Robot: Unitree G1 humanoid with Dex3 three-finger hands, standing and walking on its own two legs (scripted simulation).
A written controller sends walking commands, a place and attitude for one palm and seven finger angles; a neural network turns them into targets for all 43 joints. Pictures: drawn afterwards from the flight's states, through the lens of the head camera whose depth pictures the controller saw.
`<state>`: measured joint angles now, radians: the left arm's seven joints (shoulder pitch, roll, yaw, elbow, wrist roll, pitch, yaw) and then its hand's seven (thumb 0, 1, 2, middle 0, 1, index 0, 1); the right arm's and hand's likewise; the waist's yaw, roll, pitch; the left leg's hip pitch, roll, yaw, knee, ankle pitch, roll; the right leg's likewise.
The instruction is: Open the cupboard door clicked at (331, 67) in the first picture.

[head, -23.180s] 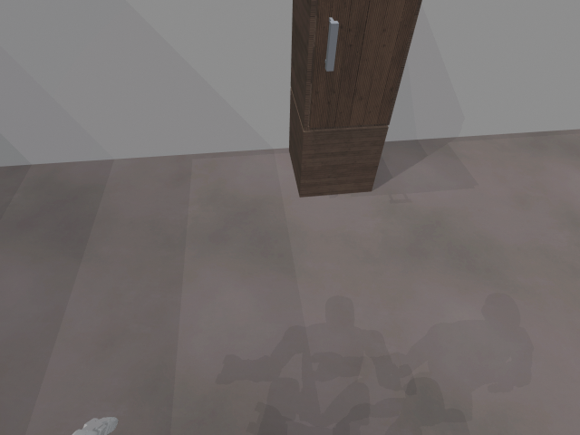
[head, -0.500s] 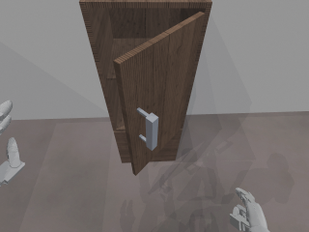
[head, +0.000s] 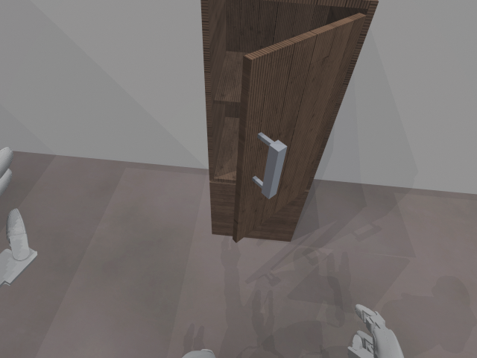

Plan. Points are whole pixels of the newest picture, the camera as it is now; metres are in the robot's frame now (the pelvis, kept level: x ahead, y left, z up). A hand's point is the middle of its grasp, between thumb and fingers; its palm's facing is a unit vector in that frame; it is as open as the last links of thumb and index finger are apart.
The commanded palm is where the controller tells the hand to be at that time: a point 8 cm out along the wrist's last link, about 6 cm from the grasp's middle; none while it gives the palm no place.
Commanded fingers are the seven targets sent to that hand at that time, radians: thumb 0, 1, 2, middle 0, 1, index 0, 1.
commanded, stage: step back with the hand held close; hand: left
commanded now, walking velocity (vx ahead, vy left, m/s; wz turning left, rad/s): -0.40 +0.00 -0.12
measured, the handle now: (266, 165) +0.51 +0.00 +0.01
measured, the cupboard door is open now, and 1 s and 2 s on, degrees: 46 46 46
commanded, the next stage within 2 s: stop stepping back and stand still in 0.10 s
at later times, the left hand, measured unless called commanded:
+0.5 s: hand out of the picture +0.04 +0.25 +0.19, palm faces +0.30 -0.80 -0.52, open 7.4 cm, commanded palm +0.00 +0.30 +0.19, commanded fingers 0.00 0.90 0.90 -0.20 -0.30 -0.20 -0.30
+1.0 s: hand out of the picture +0.00 +0.23 +0.19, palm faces +0.39 -0.74 -0.55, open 7.4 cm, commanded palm -0.03 +0.27 +0.19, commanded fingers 0.00 0.90 0.90 -0.20 -0.30 -0.20 -0.30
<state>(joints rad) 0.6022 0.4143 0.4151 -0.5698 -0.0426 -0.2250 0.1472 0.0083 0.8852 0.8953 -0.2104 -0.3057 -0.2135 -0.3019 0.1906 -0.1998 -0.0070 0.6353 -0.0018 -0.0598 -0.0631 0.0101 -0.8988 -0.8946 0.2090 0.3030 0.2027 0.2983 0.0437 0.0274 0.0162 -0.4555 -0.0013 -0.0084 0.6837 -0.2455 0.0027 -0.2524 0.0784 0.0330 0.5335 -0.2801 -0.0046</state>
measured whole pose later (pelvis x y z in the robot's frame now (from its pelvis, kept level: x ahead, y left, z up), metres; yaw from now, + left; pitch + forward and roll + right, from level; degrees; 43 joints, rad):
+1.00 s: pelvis -0.21 -0.02 +0.00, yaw -7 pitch -2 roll +1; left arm 0.57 0.44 0.46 -0.44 -0.02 -0.24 0.16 0.00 0.88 0.89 -0.22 -0.31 -0.22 -0.30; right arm 0.26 -0.22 -0.01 0.70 0.00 -0.10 -0.07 0.01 -0.90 -0.89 0.21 0.30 0.20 0.30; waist 0.02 0.05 0.01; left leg -0.45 0.03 0.00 0.95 -0.39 -0.01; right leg -0.33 0.01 -0.08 0.65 -0.29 -0.06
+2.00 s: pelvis -0.24 -0.01 +0.01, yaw -4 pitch -2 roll +0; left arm 0.32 0.21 0.03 1.10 0.02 0.03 0.02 -0.01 0.93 0.89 -0.20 -0.30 -0.20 -0.30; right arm 0.38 -0.16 -0.01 1.09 -0.03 0.04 -0.02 0.00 -0.90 -0.90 0.20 0.30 0.20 0.30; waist 0.00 0.02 0.05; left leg -0.22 0.00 0.03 0.47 -0.23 0.02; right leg -0.27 0.00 -0.12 0.43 -0.15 -0.05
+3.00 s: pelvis -0.18 -0.01 +0.02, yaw -5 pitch -1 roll +0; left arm 0.20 0.19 0.01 1.14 0.01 -0.01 0.02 0.00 0.91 0.90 -0.20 -0.30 -0.20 -0.30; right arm 0.22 -0.19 0.00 1.14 -0.02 -0.01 -0.03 0.00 -0.90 -0.89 0.20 0.30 0.20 0.30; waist 0.01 0.01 0.06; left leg -0.08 -0.01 0.04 0.35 -0.26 0.02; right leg -0.17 0.00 -0.10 0.37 -0.19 -0.04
